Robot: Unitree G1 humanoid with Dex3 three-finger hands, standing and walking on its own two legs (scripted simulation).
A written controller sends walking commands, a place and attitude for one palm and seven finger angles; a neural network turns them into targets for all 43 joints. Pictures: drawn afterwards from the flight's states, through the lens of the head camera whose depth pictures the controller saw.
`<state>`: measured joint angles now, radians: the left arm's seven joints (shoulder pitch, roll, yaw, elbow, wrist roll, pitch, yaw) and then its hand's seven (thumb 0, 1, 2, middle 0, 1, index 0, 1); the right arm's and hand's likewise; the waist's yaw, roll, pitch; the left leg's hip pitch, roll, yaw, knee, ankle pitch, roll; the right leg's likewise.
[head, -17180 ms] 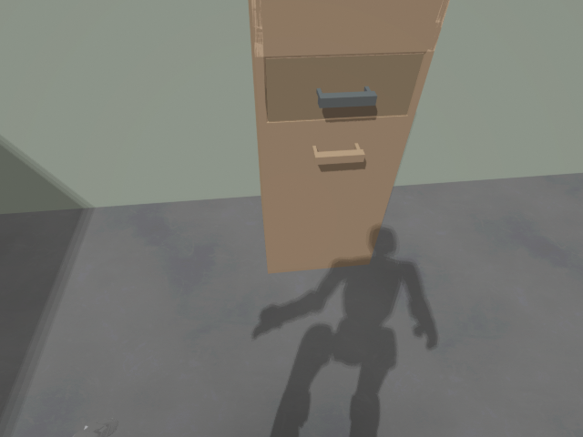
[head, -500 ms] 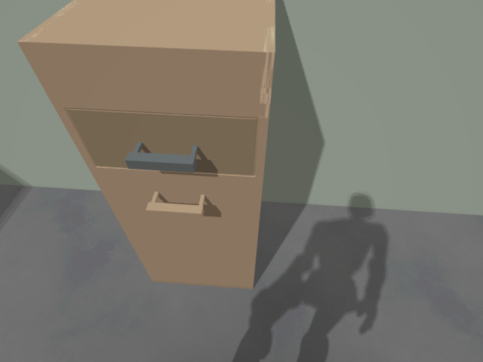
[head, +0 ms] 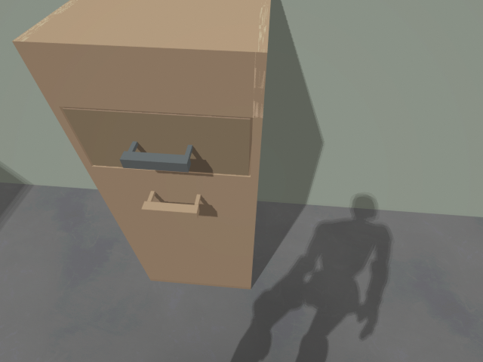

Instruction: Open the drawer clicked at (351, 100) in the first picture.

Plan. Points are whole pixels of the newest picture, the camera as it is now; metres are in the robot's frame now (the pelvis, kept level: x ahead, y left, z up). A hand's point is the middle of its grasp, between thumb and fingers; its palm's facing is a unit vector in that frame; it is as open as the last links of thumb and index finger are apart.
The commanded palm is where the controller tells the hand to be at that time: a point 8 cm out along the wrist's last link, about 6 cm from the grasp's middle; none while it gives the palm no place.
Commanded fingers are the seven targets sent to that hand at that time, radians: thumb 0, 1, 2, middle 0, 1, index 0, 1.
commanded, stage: look again from close up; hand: left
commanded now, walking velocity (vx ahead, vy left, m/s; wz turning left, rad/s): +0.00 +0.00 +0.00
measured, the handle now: (158, 154) +0.51 +0.22 +0.04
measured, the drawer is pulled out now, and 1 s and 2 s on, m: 0.00 0.00 0.00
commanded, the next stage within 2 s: raise the hand with hooked fingers in 0.36 s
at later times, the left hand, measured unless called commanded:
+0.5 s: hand out of the picture -0.01 +0.16 -0.17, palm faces -0.01 -0.98 -0.19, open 7.4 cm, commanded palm +0.10 +0.20 -0.06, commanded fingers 0.00 0.83 0.87 -0.20 -0.34 -0.20 -0.34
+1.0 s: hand out of the picture +0.13 +0.22 -0.05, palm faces +0.02 -0.11 -0.99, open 9.3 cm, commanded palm +0.14 +0.22 +0.03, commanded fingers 0.00 0.25 0.62 -0.25 -0.72 -0.25 -0.72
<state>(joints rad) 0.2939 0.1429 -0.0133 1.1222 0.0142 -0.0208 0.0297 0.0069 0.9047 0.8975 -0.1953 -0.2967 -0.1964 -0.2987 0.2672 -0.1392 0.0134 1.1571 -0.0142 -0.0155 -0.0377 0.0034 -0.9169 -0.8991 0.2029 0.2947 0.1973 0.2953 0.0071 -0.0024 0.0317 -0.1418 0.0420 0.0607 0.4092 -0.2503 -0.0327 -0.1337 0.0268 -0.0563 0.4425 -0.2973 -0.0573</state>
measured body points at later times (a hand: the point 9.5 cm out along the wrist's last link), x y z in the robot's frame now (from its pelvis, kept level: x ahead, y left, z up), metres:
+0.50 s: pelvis +0.00 -0.01 +0.00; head +0.01 -0.01 +0.45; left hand -0.01 +0.21 -0.15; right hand -0.01 -0.22 -0.16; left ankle -0.02 +0.14 -0.74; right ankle -0.04 -0.08 -0.74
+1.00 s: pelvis -0.05 +0.00 -0.04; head -0.03 -0.02 +0.41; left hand +0.12 +0.22 +0.01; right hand +0.22 -0.20 -0.10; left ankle -0.02 +0.14 -0.74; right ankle -0.04 -0.08 -0.74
